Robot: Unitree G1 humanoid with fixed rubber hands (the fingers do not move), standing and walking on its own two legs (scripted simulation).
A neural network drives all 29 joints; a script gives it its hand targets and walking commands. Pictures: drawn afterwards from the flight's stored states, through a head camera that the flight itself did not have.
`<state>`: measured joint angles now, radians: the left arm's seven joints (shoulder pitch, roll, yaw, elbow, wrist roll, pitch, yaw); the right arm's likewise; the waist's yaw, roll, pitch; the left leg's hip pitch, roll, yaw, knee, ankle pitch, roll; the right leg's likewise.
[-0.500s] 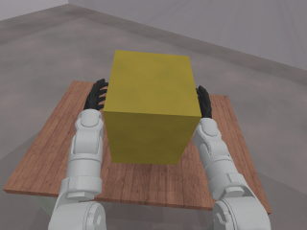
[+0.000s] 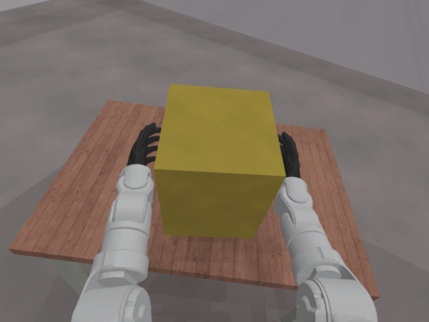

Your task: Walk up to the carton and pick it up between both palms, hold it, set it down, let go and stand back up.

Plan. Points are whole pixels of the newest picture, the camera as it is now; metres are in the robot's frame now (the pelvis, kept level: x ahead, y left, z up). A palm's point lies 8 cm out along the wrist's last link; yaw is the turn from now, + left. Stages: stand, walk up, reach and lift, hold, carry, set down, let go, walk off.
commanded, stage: set down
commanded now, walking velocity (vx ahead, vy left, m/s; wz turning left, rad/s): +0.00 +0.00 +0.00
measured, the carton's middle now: (214, 166) +0.41 -0.01 +0.06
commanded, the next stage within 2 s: none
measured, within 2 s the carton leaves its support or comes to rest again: neither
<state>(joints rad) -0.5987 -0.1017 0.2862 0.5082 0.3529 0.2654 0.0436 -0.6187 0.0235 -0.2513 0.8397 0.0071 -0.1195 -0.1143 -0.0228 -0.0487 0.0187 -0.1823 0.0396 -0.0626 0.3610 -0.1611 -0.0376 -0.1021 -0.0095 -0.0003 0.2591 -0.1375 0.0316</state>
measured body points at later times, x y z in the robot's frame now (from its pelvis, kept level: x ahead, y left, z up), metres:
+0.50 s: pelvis +0.03 +0.00 +0.00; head +0.04 +0.02 +0.45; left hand +0.42 +0.13 +0.09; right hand +0.42 -0.16 +0.09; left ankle +0.02 +0.14 -0.75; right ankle +0.00 -0.14 -0.75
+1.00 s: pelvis +0.03 -0.01 +0.00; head +0.04 +0.01 +0.45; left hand +0.42 +0.12 +0.07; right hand +0.41 -0.18 +0.08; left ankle +0.02 +0.14 -0.75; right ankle +0.00 -0.14 -0.75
